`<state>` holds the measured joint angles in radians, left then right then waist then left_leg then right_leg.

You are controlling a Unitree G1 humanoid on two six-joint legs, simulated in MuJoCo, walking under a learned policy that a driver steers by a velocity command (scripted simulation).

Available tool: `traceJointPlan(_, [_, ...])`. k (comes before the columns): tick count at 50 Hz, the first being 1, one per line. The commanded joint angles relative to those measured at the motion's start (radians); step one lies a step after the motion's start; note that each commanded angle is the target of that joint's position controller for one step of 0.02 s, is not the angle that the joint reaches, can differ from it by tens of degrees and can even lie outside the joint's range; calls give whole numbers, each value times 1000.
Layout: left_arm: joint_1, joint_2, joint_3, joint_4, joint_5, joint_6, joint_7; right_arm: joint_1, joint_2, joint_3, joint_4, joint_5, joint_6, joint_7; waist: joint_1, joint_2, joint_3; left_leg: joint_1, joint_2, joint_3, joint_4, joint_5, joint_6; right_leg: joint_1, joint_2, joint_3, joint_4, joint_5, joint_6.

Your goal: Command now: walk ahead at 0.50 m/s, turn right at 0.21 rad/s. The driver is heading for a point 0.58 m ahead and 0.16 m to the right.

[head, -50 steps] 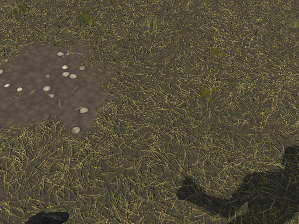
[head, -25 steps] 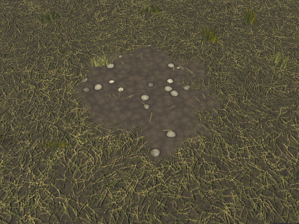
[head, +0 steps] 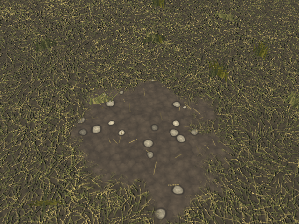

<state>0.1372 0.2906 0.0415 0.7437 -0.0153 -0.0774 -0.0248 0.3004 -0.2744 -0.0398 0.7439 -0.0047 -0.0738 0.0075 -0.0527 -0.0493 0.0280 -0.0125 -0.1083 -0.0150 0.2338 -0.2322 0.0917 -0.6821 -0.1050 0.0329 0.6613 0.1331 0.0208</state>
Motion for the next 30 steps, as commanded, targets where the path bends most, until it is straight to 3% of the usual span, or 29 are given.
traceJointPlan(1, [-141, 63, 9, -103, -10, -18, -19, 46, -170, -48, -8, 1, -8, -5, -46, 82, 58, 6, 310, -59, -81, 279, 106, -11, 22, 0, -72, 15, -28])
traceJointPlan(5, [-157, 61, 7, -136, -5, -21, -47, 54, -181, -55, 18, 6, 17, -15, -32, 93, 41, 158, 349, -19, 33, 567, 79, -32, 69, -37, -117, -164, -79])
traceJointPlan(7, [-59, 101, 28, -125, 3, -15, -46, 31, -206, -61, 7, 5, 29, -28, 29, 137, -53, 170, 332, 18, 195, 956, 51, 137, 140, -106, -103, -260, -116])
traceJointPlan(8, [71, 143, 51, -97, 4, -12, -39, 12, -208, -58, 0, 5, 39, -35, 105, 128, -132, 123, 300, 56, 374, 1054, 24, 322, 179, -125, -138, -230, -147])
traceJointPlan(9, [228, 203, 75, -74, 3, -7, -27, 10, -194, -49, -19, -3, 35, -45, 179, 81, -233, -85, 275, 75, 630, 859, -15, 625, 84, 28, -136, -162, -207])
traceJointPlan(10, [300, 299, 98, -70, 0, -7, -21, 122, -80, -10, -57, -23, 8, -27, 122, -167, -364, -539, 73, 68, 1039, 93, -98, 1027, -178, 553, -169, -284, -408])
traceJointPlan(11, [328, 209, 75, -64, -11, -3, -16, 76, -118, -10, -44, -16, -26, -9, 165, -127, -436, -695, 31, -92, 1145, -313, -95, 1128, -219, 772, -304, -370, -425])
traceJointPlan(12, [281, 175, 63, -71, -5, 2, -8, -23, -168, -24, -81, 27, -50, 7, 176, -75, -288, -782, 96, -121, 1150, -247, -80, 1029, -191, 625, -332, -398, -370])
traceJointPlan(13, [218, 165, 60, -86, -1, 5, -4, -81, -160, -17, -100, 30, -64, 9, 151, 18, -186, -776, 139, -102, 1076, -176, -73, 879, -153, 516, -349, -348, -340])
traceJointPlan(14, [164, 148, 54, -98, 1, 9, -2, -106, -157, -21, -103, 9, -67, 5, 114, 73, -102, -742, 168, -85, 978, -137, -82, 734, -117, 438, -373, -252, -322])
traceJointPlan(15, [131, 131, 46, -112, 11, 9, 2, -93, -159, -28, -105, -5, -59, 0, 77, 53, -72, -675, 191, -84, 923, -108, -94, 631, -88, 387, -399, -168, -317])
traceJointPlan(18, [97, 138, 49, -121, 8, 10, 12, -45, -126, -22, -99, -13, -29, -8, 32, -1, -52, -594, 197, -52, 798, -78, -147, 471, -44, 301, -439, -48, -329])
traceJointPlan(20, [107, 166, 59, -113, 3, 11, 24, -106, -100, -11, -117, -15, -22, -13, 47, -7, -31, -568, 182, -32, 656, 34, -174, 399, -7, 239, -446, -39, -308])
traceJointPlan(23, [155, 177, 64, -92, -6, 23, 36, -228, -75, 0, -139, -9, -31, -7, 102, -24, -31, -472, 132, -24, 418, 269, -183, 356, 41, 204, -422, -133, -252])
traceJointPlan(27, [211, 171, 66, -68, -16, 37, 42, -284, -117, -18, -155, 12, -44, 5, 114, -45, -43, -423, 110, -74, 283, 285, -162, 455, 0, 317, -343, -252, -219])
traceJointPlan(30, [188, 154, 65, -74, -8, 44, 42, -194, -153, -42, -134, 15, -55, 6, 50, -72, -57, -304, 115, -70, 231, 187, -106, 493, -10, 382, -231, -260, -180])
